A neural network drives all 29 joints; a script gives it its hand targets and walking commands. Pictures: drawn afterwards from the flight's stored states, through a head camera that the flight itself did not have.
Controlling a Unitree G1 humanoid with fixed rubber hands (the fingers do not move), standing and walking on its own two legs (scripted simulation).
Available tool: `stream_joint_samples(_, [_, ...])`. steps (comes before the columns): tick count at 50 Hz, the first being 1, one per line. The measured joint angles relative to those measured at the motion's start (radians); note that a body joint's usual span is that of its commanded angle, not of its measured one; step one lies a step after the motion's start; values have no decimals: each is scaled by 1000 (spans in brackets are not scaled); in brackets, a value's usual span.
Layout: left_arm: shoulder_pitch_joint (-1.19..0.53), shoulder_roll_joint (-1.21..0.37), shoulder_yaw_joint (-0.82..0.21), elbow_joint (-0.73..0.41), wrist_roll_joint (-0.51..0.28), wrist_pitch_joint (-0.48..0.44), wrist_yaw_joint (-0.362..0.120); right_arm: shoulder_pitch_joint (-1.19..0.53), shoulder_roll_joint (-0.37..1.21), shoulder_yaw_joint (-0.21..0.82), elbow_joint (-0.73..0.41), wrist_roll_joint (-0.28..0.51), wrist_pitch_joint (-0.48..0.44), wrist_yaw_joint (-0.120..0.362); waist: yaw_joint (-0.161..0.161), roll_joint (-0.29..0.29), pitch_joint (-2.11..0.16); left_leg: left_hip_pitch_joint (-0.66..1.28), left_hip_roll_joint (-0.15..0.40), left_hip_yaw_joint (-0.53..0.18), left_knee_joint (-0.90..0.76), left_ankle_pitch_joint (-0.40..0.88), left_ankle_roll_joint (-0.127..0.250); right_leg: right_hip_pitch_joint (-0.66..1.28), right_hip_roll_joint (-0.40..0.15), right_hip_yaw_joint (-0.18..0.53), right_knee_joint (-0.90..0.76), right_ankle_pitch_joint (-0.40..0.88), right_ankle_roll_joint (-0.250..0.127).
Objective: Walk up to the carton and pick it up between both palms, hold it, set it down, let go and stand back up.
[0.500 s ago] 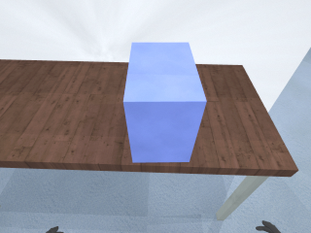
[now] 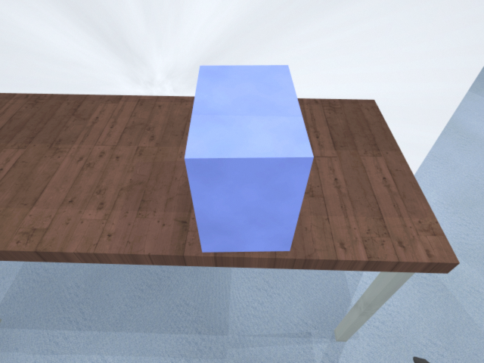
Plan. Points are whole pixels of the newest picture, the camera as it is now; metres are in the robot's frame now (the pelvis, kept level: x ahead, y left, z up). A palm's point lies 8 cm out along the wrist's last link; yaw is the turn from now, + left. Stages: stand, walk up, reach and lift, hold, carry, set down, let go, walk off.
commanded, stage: stand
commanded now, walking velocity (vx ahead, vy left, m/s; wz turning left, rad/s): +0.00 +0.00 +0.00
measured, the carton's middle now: (245, 158) +0.48 +0.00 +0.06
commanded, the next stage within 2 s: none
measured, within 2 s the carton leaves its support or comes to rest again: neither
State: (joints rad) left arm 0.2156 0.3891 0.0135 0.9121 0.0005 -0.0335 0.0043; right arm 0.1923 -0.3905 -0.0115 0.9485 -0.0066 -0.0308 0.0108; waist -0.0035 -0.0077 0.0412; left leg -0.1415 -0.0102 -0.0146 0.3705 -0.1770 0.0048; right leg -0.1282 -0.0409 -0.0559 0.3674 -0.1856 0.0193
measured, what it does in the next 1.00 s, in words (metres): stands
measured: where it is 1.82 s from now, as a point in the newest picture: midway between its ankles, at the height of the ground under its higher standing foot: outside the picture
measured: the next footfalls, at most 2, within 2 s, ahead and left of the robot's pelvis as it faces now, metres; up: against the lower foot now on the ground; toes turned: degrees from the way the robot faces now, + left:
none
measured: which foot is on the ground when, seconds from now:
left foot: down 0.00-1.00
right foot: down 0.00-1.00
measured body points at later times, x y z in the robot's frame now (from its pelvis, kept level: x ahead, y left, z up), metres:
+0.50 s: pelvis +0.00 +0.00 +0.00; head +0.00 +0.00 +0.45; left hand +0.09 +0.31 -0.12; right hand +0.09 -0.32 -0.11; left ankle +0.02 +0.12 -0.75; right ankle +0.01 -0.13 -0.75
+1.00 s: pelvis +0.01 -0.01 +0.00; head +0.01 +0.00 +0.45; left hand +0.09 +0.31 -0.12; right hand +0.09 -0.32 -0.11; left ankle +0.02 +0.12 -0.75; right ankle +0.01 -0.13 -0.75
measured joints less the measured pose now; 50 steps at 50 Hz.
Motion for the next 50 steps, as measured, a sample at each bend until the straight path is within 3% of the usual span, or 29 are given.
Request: stream_joint_samples(50, [-26, -8, 9, 74, -4, 6, 8, -19, -2, 2, 60, 4, 4, -17, 1, -2, -2, 29, 7, -1, -47, 10, -8, 25, 7, -1, -40, 6, -6])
